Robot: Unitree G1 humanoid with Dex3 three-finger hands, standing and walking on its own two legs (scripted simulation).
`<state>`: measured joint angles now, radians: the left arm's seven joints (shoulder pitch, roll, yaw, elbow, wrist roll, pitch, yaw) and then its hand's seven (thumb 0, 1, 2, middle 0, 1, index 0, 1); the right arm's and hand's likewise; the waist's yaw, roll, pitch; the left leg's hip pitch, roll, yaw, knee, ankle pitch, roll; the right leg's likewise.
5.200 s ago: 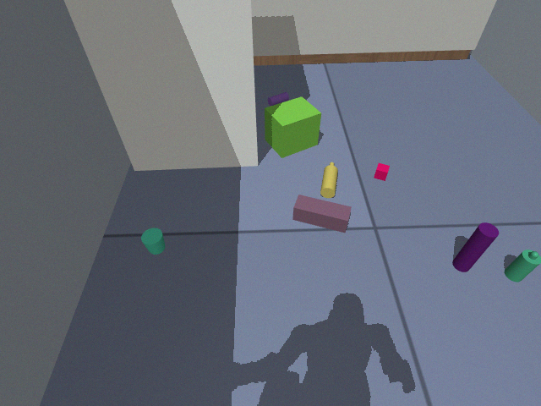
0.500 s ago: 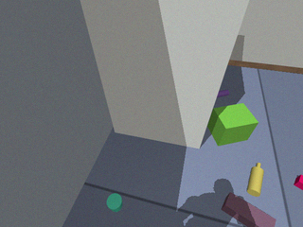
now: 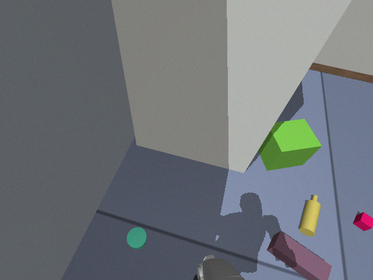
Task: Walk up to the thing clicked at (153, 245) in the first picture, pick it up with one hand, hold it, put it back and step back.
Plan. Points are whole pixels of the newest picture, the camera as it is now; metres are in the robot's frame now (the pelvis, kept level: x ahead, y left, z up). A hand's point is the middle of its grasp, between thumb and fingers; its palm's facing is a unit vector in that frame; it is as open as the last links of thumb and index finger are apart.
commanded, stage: walk up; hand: left
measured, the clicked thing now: (137, 239) +0.36 +0.18 -0.72
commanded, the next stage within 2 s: none
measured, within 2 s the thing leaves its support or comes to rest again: neither
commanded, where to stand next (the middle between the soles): -0.04 -0.05 m, yaw +0 degrees
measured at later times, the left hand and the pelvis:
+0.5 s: hand (91, 272) +0.17 +0.22 -0.16, palm faces -0.04 -0.95 -0.30, open 7.4 cm; pelvis +0.00 -0.02 -0.02, yaw +1 degrees
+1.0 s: hand out of the picture -0.08 +0.21 -0.15, palm faces -0.04 -0.89 -0.45, open 7.4 cm; pelvis -0.08 -0.07 -0.01, yaw -3 degrees
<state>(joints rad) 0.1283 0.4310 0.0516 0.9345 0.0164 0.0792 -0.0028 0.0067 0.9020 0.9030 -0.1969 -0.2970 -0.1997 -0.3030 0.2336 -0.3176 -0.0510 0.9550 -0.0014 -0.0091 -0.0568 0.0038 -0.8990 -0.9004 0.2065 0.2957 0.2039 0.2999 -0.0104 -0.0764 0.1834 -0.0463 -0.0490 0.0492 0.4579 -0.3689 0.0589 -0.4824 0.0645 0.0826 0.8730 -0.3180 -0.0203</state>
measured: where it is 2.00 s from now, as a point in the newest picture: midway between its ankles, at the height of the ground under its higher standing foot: outside the picture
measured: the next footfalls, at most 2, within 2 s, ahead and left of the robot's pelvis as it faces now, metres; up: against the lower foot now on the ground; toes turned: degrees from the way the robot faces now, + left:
right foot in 0.12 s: +0.13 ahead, -0.10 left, +0.00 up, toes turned +1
left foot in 0.50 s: +0.07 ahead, +0.09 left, +0.00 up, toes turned +0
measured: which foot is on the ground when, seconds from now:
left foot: down 0.00-0.16, up 0.18-0.48, down 0.50-0.92, up 0.94-1.00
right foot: up 0.00-0.10, down 0.12-0.54, up 0.56-0.86, down 0.88-1.00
